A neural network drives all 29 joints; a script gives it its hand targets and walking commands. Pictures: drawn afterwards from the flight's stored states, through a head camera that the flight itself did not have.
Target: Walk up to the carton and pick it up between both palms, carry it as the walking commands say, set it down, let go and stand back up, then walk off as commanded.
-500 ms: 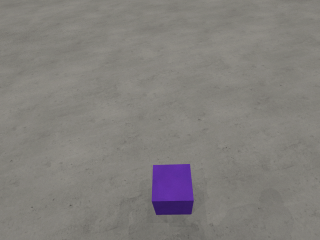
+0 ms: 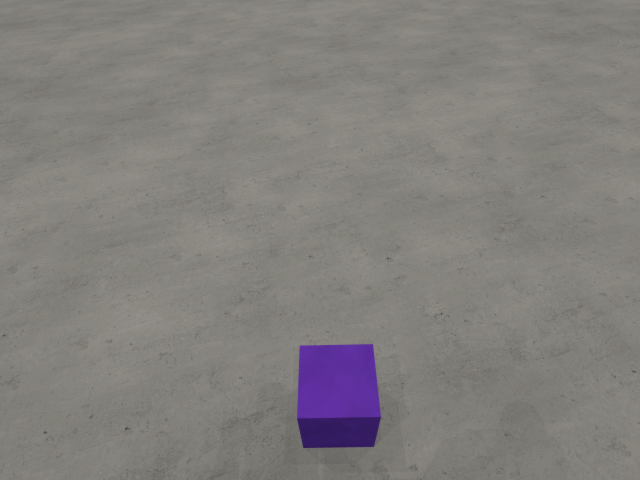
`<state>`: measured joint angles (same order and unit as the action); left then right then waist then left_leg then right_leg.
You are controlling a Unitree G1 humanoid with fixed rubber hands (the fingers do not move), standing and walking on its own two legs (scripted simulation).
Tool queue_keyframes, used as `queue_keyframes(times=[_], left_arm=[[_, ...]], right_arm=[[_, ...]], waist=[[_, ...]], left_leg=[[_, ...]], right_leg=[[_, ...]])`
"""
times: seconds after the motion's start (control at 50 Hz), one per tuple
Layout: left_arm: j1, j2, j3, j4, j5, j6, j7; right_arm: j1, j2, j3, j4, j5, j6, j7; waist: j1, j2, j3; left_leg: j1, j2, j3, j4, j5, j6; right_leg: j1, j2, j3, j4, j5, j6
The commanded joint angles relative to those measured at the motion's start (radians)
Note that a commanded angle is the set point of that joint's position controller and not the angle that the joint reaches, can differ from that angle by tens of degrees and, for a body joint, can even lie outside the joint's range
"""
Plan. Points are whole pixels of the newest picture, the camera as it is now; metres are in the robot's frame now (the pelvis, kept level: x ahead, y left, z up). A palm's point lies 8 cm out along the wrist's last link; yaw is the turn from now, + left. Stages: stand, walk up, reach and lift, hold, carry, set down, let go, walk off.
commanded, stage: walk up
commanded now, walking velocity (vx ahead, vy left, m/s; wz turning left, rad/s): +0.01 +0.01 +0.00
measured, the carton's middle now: (337, 397) +0.49 -0.01 -0.65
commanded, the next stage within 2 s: none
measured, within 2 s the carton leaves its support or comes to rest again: neither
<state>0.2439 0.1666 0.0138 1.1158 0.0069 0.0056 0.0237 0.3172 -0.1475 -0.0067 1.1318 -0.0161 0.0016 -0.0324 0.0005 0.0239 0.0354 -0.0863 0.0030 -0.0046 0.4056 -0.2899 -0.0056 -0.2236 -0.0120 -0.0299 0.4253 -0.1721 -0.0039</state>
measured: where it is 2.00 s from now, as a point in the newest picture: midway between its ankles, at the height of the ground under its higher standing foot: outside the picture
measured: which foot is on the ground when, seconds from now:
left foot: down 0.00-0.84, up 0.86-1.00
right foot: down 0.00-1.00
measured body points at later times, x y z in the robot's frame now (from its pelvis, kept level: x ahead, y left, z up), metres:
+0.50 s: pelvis +0.03 +0.00 +0.00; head +0.04 +0.00 +0.45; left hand +0.03 +0.22 -0.16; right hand +0.01 -0.21 -0.16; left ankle -0.04 +0.12 -0.74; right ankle +0.04 -0.12 -0.74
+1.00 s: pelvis +0.11 -0.04 -0.01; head +0.15 -0.05 +0.44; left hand +0.13 +0.19 -0.16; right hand +0.10 -0.26 -0.18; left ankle +0.06 +0.09 -0.72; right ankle +0.08 -0.13 -0.74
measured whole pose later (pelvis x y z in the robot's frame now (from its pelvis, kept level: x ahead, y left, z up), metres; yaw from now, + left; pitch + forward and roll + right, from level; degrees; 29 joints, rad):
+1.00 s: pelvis +0.11 -0.04 -0.01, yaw +1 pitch -1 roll +0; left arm 0.23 0.14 0.02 1.06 0.01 -0.05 0.05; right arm 0.28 -0.17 -0.03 1.10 0.00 0.01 -0.03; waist 0.00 0.04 0.10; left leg -0.27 0.05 0.04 0.78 -0.50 -0.02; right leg -0.17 -0.03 -0.15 0.53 -0.35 -0.03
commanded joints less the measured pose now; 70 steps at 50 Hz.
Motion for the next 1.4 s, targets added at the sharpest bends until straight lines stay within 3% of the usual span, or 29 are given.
queue_keyframes(times=[0.0,0.04,0.26,0.34,0.4,0.52,0.56,0.58,0.6,0.62,0.66,0.68,0.74,0.76,0.78,0.8,0.82,0.84,0.86,0.88,0.92,0.98,1.02,1.06,1.1,1.14,1.2,1.22,1.38], left_arm=[[0.029,0.09,0.012,-0.017,-0.003,-0.017,0.009],[0.042,0.086,0.01,-0.022,-0.002,-0.013,0.009],[0.064,0.077,0.017,0.013,-0.004,-0.012,0.018],[0.073,0.073,0.013,0.0,-0.001,-0.019,0.019],[0.044,0.078,0.014,0.003,-0.002,-0.017,0.023],[0.079,0.052,0.009,0.008,-0.006,-0.019,0.021],[0.069,0.062,0.011,0.018,-0.007,-0.021,0.019],[0.086,0.063,0.031,-0.007,0.013,-0.018,0.019],[0.048,0.112,0.045,0.001,0.024,-0.005,-0.004],[-0.045,0.103,0.041,-0.05,0.034,-0.001,-0.016],[-0.074,0.071,0.048,-0.09,0.026,-0.015,-0.025],[-0.077,0.051,0.018,-0.118,0.028,-0.032,-0.026],[0.015,0.038,0.012,-0.096,0.009,-0.048,-0.027],[0.119,0.041,0.018,-0.081,-0.003,-0.055,-0.016],[0.195,0.089,0.028,-0.059,-0.001,-0.066,0.0],[0.314,0.199,0.061,-0.032,-0.003,-0.068,0.003],[0.274,0.211,0.031,-0.03,-0.003,-0.056,0.015],[0.242,0.168,0.03,-0.03,-0.005,-0.06,0.017],[0.225,0.142,0.022,-0.019,0.001,-0.065,0.023],[0.25,0.133,0.034,-0.031,0.007,-0.063,0.024],[0.095,0.091,0.032,-0.064,-0.003,-0.046,0.034],[0.064,0.1,0.033,-0.045,0.001,-0.03,0.032],[0.05,0.083,0.028,-0.031,0.0,-0.02,0.029],[0.078,0.033,0.013,-0.027,0.008,-0.021,0.027],[0.073,0.08,0.032,-0.043,-0.005,-0.002,0.036],[0.081,0.029,0.012,-0.007,-0.011,-0.02,0.026],[0.098,0.068,0.013,0.002,-0.013,-0.028,0.027],[0.082,0.076,0.009,0.012,-0.01,-0.027,0.026],[0.11,0.077,0.017,0.018,-0.014,-0.019,0.033]], right_arm=[[0.088,-0.078,-0.013,-0.011,0.002,-0.021,-0.01],[0.063,-0.1,-0.014,-0.016,0.0,-0.022,-0.011],[0.098,-0.055,-0.008,0.003,0.009,-0.015,-0.017],[0.093,-0.068,-0.011,0.013,0.008,-0.016,-0.018],[0.103,-0.077,-0.017,-0.011,0.012,-0.019,-0.018],[0.081,-0.069,-0.011,0.006,0.01,-0.014,-0.018],[0.087,-0.064,-0.012,0.011,0.013,-0.011,-0.019],[0.091,-0.095,-0.025,-0.012,0.015,-0.013,-0.017],[0.177,-0.158,-0.051,0.003,-0.016,-0.015,-0.007],[0.209,-0.232,-0.076,0.007,-0.016,-0.011,-0.009],[0.179,-0.214,-0.077,0.0,-0.012,-0.02,-0.014],[0.122,-0.171,-0.045,-0.004,-0.011,-0.025,-0.015],[0.07,-0.136,-0.041,-0.023,-0.02,-0.042,0.001],[0.045,-0.12,-0.045,-0.019,-0.013,-0.038,0.007],[0.079,-0.083,-0.029,-0.023,0.007,-0.037,0.009],[0.086,-0.064,-0.03,-0.064,0.004,-0.049,0.006],[0.033,-0.048,-0.015,-0.068,0.029,-0.034,-0.008],[0.027,-0.031,-0.034,-0.062,0.028,-0.022,-0.011],[0.021,-0.039,-0.037,-0.061,0.027,-0.018,-0.01],[0.018,-0.038,-0.04,-0.071,0.011,-0.017,0.0],[0.057,-0.003,-0.018,-0.068,0.023,0.004,0.0],[0.084,-0.028,-0.012,-0.037,0.006,0.005,-0.015],[0.084,-0.077,-0.024,-0.048,0.005,0.001,-0.012],[0.031,-0.171,-0.046,-0.081,0.003,-0.003,-0.007],[-0.02,-0.18,-0.055,-0.091,0.003,0.003,-0.014],[-0.046,-0.086,-0.015,-0.076,0.01,0.0,-0.012],[-0.064,-0.09,-0.027,-0.088,0.01,0.004,-0.013],[-0.085,-0.105,-0.032,-0.07,0.015,-0.002,-0.009],[-0.082,-0.098,-0.03,-0.079,0.012,0.0,-0.009]], waist=[[0.001,-0.016,0.053],[0.012,0.034,0.054],[-0.004,-0.044,0.059],[0.0,0.017,0.049],[0.001,-0.05,0.031],[0.006,0.028,0.044],[0.0,-0.052,0.031],[-0.018,-0.048,0.047],[-0.071,-0.027,0.043],[-0.115,0.129,0.139],[-0.093,0.151,0.195],[-0.071,0.232,0.222],[-0.002,0.198,0.205],[0.045,0.108,0.195],[0.059,-0.094,0.117],[0.096,-0.278,-0.027],[0.07,-0.33,-0.016],[0.055,-0.235,0.015],[0.053,-0.219,0.019],[0.059,-0.116,-0.007],[-0.006,-0.176,0.06],[-0.027,-0.155,-0.019],[-0.045,-0.093,-0.041],[-0.016,0.054,-0.058],[-0.024,0.193,0.022],[-0.005,0.071,-0.088],[-0.009,-0.068,-0.05],[-0.009,-0.005,-0.061],[-0.007,-0.057,-0.006]], left_leg=[[-0.138,0.089,-0.063,-0.12,0.14,0.015],[-0.157,0.1,-0.089,-0.142,0.112,0.028],[-0.104,0.084,-0.041,-0.103,0.173,0.02],[-0.109,0.08,-0.043,-0.088,0.186,0.029],[-0.105,0.095,-0.05,-0.085,0.224,0.016],[-0.088,0.091,-0.036,-0.092,0.226,0.019],[-0.055,0.094,-0.045,-0.103,0.232,0.025],[-0.07,0.112,-0.016,-0.087,0.132,0.01],[0.061,0.233,-0.214,-0.17,-0.376,0.101],[0.108,0.382,-0.386,-0.291,-0.543,0.179],[0.0,0.438,-0.442,-0.294,-0.441,0.212],[-0.03,0.331,-0.27,-0.253,-0.301,0.173],[-0.168,0.209,-0.099,-0.144,0.128,0.124],[-0.236,0.186,-0.065,-0.008,0.24,0.107],[-0.226,0.108,0.023,0.202,0.322,0.059],[-0.393,0.029,0.072,0.424,0.086,0.015],[-0.338,0.023,0.029,0.464,-0.306,-0.015],[-0.35,0.036,0.011,0.53,-0.345,-0.025],[-0.343,0.052,0.013,0.551,-0.369,-0.017],[-0.37,0.078,0.01,0.526,-0.326,-0.001],[-0.26,0.081,0.003,0.368,-0.238,-0.012],[-0.143,0.047,0.063,0.129,-0.007,-0.012],[-0.005,0.084,0.037,-0.004,0.403,0.006],[0.03,0.224,-0.08,0.001,0.751,0.069],[-0.044,0.232,-0.039,0.074,0.967,0.098],[0.031,0.171,-0.035,-0.006,0.618,0.081],[0.006,0.13,-0.018,0.021,0.476,0.065],[0.012,0.129,-0.023,0.005,0.524,0.064],[-0.01,0.12,0.01,0.004,0.506,0.042]], right_leg=[[0.079,-0.08,0.087,-0.056,0.063,-0.044],[0.107,-0.074,0.059,-0.03,0.092,-0.035],[0.078,-0.08,0.074,-0.046,0.151,-0.034],[0.117,-0.087,0.066,-0.046,0.185,-0.037],[0.137,-0.095,0.072,-0.045,0.249,-0.051],[0.133,-0.086,0.056,-0.054,0.232,-0.035],[0.125,-0.084,0.044,-0.062,0.212,-0.037],[0.092,-0.081,0.021,0.0,0.093,-0.021],[-0.16,-0.036,0.011,0.142,-0.339,0.0],[-0.34,-0.005,-0.046,0.287,-0.33,0.022],[-0.369,-0.073,0.027,0.466,-0.305,0.02],[-0.346,-0.078,0.009,0.334,-0.264,-0.003],[-0.076,0.005,-0.13,0.14,-0.136,0.012],[0.073,-0.006,-0.116,0.034,-0.095,0.01],[0.143,-0.084,-0.039,-0.037,0.084,0.007],[0.348,-0.303,0.282,-0.081,0.221,-0.102],[0.256,-0.405,0.342,-0.096,0.92,-0.18],[0.248,-0.389,0.275,-0.001,1.214,-0.224],[0.239,-0.388,0.24,0.004,1.199,-0.232],[0.276,-0.362,0.192,-0.017,0.84,-0.214],[0.121,-0.283,0.121,-0.054,0.888,-0.16],[0.163,-0.229,0.035,-0.01,0.829,-0.128],[0.103,-0.156,-0.047,0.038,0.562,-0.071],[0.031,-0.069,-0.062,0.034,0.041,-0.012],[0.046,-0.056,-0.056,0.136,0.088,0.014],[0.102,-0.09,-0.01,-0.009,0.124,-0.016],[0.128,-0.129,0.005,-0.04,0.361,-0.032],[0.14,-0.131,0.012,-0.041,0.397,-0.028],[0.16,-0.125,-0.028,-0.04,0.455,-0.034]])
